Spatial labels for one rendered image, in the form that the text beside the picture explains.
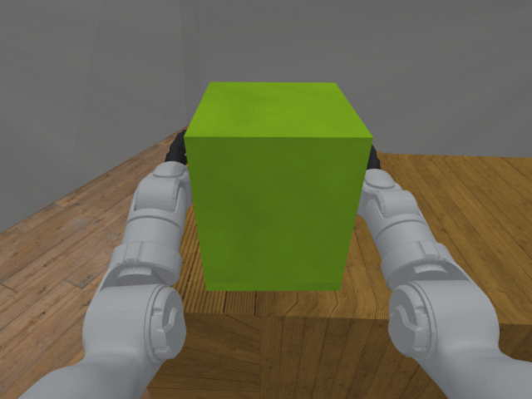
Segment pedestal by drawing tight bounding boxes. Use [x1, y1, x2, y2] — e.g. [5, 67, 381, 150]
[147, 154, 532, 399]

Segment carton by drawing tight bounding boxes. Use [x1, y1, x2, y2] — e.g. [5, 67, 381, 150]
[184, 81, 373, 291]

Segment right robot hand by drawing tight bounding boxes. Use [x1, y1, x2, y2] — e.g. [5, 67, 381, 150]
[367, 145, 381, 170]

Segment right robot upper arm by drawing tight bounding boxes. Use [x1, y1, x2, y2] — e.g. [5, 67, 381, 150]
[388, 280, 532, 399]

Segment left robot upper arm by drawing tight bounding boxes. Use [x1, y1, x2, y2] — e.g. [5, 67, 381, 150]
[18, 284, 186, 399]

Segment right robot forearm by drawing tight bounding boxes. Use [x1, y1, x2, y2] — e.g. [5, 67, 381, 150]
[357, 169, 500, 338]

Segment left robot hand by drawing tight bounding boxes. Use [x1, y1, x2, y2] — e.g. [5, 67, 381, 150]
[165, 130, 189, 169]

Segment left robot forearm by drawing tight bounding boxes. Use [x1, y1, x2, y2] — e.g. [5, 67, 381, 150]
[82, 161, 192, 351]

